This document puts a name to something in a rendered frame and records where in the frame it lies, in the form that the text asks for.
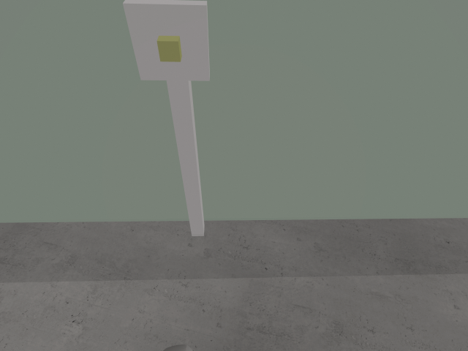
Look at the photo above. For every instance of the panel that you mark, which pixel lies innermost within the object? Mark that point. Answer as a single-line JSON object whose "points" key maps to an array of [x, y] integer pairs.
{"points": [[147, 20]]}

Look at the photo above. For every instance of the button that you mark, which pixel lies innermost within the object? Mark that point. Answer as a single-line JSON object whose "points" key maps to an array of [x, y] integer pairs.
{"points": [[169, 48]]}

